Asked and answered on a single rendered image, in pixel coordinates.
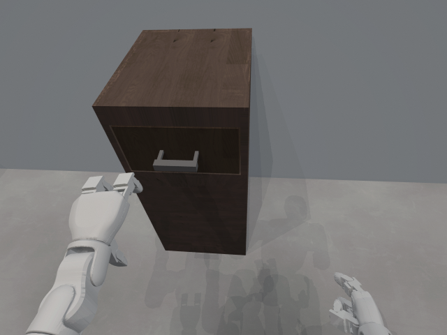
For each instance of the drawer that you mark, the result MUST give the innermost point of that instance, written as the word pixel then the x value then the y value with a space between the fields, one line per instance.
pixel 219 147

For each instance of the right robot hand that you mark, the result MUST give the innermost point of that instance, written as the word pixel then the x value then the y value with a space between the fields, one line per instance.
pixel 349 316

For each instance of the cabinet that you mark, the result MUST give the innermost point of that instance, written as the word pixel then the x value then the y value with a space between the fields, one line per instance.
pixel 187 77

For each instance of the left robot forearm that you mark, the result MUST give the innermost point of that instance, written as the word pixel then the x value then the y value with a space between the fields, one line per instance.
pixel 71 304

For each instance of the handle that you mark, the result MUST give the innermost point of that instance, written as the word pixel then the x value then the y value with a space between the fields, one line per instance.
pixel 176 165

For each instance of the left robot hand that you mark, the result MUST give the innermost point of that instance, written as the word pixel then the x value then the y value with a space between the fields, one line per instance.
pixel 101 210

